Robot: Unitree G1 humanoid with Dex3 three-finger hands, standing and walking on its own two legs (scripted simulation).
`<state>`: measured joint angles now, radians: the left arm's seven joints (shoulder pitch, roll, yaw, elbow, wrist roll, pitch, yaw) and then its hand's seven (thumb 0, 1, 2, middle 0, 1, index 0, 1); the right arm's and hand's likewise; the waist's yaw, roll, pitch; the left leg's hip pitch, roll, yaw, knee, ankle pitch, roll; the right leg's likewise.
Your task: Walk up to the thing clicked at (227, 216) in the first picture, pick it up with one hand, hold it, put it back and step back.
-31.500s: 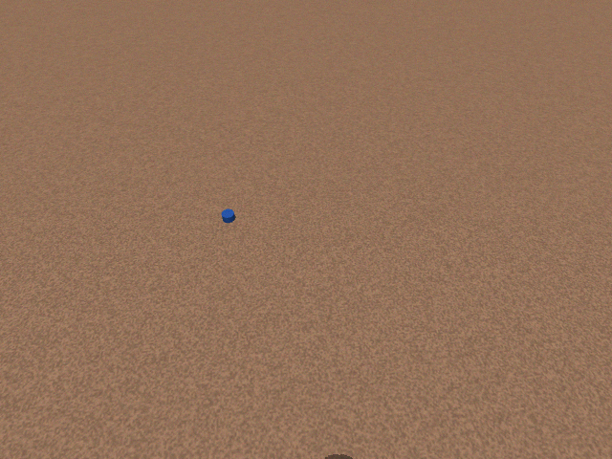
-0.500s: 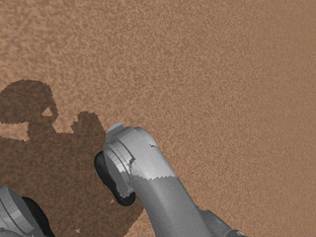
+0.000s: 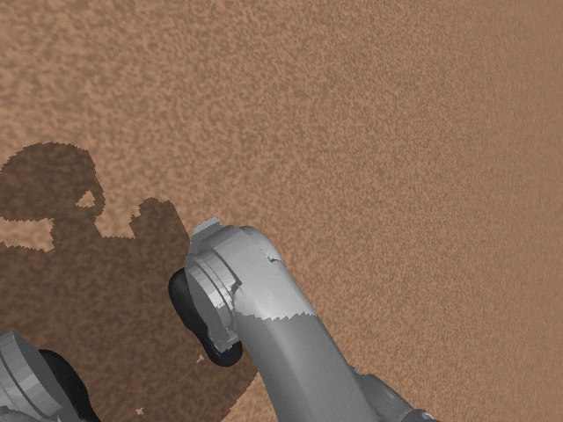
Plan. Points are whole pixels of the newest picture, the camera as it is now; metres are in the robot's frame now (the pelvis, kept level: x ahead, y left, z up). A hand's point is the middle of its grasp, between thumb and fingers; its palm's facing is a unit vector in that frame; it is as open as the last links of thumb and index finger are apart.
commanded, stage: settle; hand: left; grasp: from above
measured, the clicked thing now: out of the picture +0.51 +0.31 -0.31
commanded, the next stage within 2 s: lift in 0.94 s
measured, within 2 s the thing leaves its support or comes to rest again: leaves its support in 0.26 s
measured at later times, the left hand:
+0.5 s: hand out of the picture +0.49 +0.32 -0.23, palm faces -0.40 -0.14 -0.91, open 7.5 cm
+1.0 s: hand out of the picture +0.49 +0.32 -0.16, palm faces -0.42 -0.11 -0.90, open 7.5 cm
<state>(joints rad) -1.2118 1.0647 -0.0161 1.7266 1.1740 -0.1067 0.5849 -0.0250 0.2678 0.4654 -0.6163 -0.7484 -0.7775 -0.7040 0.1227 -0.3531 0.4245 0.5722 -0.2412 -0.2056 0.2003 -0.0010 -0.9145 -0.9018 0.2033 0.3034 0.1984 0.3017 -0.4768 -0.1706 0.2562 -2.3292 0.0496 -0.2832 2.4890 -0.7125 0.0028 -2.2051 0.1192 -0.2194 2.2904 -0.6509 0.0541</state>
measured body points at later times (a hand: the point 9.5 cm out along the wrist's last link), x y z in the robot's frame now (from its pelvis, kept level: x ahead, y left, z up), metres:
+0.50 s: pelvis +0.00 +0.00 +0.01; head +0.29 +0.13 +0.33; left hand +0.51 +0.32 -0.18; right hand +0.04 -0.25 -0.05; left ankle +0.06 +0.13 -0.29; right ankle +0.12 -0.11 -0.29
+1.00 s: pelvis +0.00 -0.01 +0.01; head +0.25 +0.10 +0.37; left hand +0.50 +0.32 -0.10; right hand +0.08 -0.27 -0.08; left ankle +0.06 +0.13 -0.29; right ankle +0.12 -0.11 -0.29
